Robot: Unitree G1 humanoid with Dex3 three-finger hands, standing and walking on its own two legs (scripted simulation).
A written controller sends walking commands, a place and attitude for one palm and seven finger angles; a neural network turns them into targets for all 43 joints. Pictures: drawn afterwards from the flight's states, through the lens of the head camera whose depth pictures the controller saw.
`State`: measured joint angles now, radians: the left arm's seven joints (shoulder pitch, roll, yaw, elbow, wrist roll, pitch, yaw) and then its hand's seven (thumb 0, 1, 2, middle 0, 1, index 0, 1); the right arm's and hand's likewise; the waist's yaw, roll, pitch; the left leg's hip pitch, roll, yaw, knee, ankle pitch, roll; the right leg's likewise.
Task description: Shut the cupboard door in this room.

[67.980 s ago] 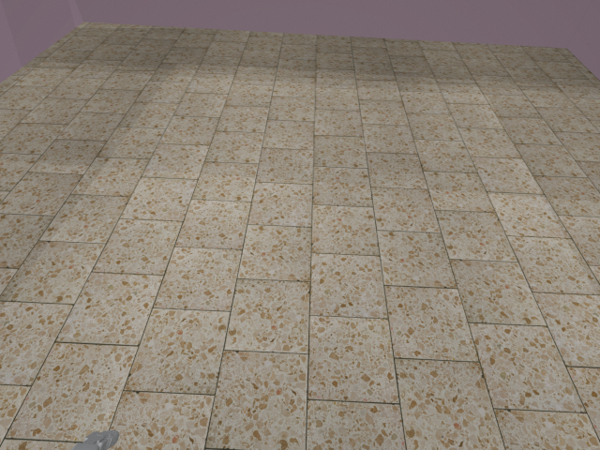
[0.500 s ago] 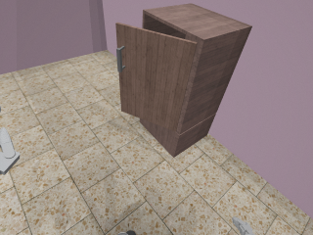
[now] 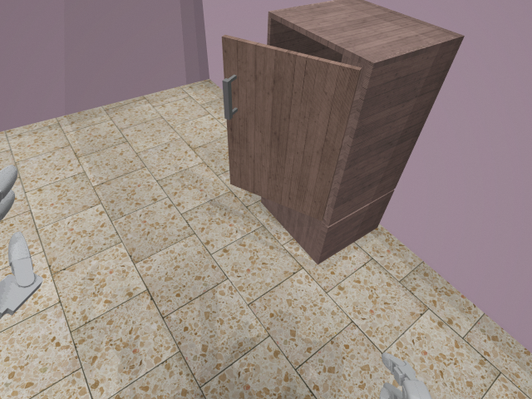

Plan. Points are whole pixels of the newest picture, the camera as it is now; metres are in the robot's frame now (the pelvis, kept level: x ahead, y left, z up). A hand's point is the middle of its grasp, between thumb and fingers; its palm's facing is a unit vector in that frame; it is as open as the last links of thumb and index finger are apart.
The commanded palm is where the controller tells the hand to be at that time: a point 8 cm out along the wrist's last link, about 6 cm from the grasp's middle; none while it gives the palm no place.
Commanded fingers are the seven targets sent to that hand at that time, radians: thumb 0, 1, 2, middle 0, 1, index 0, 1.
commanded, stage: stop stepping back and stand still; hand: left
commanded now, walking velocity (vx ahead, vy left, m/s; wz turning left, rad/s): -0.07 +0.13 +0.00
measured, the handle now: (231, 97) +0.98 +0.16 -0.04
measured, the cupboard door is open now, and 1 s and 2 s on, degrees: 28 28 28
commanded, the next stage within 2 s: let the arm hang, fingers relaxed in 0.38 s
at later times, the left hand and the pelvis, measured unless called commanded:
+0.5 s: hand (29, 254) +0.23 +0.29 +0.16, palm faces +0.40 -0.78 -0.48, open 7.4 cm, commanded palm none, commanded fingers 0.00 0.90 0.90 -0.20 -0.30 -0.20 -0.30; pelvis +0.03 +0.02 +0.01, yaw +0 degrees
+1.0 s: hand out of the picture -0.03 +0.23 -0.16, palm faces +0.03 -0.98 -0.20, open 7.1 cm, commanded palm none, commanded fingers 0.00 0.90 0.90 -0.20 -0.30 -0.20 -0.30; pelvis +0.02 +0.04 +0.01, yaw +1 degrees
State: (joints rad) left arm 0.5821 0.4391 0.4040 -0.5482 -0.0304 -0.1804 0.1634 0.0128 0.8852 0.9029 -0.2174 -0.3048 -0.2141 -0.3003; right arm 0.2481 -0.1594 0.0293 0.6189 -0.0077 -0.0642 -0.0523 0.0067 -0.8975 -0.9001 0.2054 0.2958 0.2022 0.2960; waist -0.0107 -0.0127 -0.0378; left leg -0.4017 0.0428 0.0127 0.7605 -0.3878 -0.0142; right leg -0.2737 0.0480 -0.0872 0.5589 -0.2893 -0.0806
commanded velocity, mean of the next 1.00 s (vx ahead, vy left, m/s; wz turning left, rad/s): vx -0.03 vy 0.00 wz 0.00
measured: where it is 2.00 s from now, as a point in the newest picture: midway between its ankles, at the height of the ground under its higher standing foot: outside the picture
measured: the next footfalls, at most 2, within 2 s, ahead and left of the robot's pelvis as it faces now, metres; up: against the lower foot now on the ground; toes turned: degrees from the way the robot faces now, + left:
none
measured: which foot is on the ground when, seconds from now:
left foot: down 0.00-1.00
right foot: down 0.00-1.00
